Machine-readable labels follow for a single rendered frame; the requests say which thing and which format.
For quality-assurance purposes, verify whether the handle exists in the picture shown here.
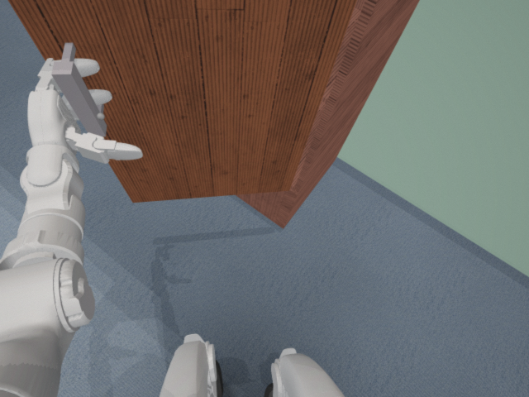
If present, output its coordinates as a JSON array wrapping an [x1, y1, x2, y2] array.
[[51, 43, 107, 136]]

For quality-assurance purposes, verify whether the right robot thigh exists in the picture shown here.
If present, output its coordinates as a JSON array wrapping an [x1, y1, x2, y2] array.
[[271, 353, 345, 397]]

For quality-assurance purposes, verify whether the cupboard door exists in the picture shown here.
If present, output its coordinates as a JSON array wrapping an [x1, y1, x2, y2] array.
[[8, 0, 357, 203]]

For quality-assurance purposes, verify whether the robot left upper arm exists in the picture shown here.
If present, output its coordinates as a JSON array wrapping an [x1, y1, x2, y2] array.
[[0, 258, 95, 397]]

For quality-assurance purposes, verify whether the left robot hand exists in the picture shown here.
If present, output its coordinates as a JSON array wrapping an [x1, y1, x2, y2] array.
[[27, 58, 143, 164]]

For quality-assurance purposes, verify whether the left robot thigh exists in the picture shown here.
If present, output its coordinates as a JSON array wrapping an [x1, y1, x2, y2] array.
[[160, 341, 217, 397]]

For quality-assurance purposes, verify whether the left robot forearm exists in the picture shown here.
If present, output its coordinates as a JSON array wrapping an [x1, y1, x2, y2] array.
[[0, 144, 85, 270]]

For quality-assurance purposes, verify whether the robot thigh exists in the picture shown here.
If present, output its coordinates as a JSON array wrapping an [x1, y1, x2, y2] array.
[[271, 353, 345, 397], [160, 341, 217, 397]]

